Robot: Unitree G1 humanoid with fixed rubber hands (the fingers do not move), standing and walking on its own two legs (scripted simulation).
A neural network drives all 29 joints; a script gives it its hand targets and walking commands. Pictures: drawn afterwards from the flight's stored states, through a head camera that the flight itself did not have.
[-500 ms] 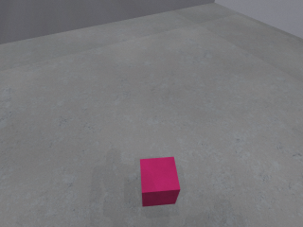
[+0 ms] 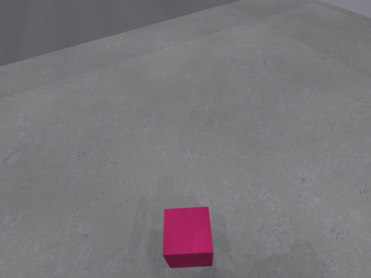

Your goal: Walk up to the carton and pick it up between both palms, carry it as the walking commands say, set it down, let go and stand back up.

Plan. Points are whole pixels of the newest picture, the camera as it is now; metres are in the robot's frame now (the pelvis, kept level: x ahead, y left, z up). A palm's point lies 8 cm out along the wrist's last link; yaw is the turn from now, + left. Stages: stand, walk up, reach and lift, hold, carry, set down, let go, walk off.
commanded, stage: walk up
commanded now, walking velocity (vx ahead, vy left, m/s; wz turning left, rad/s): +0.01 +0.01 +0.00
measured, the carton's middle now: (188, 238) +0.41 +0.05 -0.66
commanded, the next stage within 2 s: stand in 0.78 s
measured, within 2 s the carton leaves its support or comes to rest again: neither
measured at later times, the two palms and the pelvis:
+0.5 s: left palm out of the picture +0.04 +0.32 -0.16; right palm out of the picture +0.16 -0.18 -0.13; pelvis +0.02 +0.06 -0.02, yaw +1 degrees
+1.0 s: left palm out of the picture +0.04 +0.29 -0.14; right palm out of the picture +0.00 -0.17 -0.15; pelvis -0.01 +0.06 +0.00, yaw +0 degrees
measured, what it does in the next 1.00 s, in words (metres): steps on the spot: left foot, then right foot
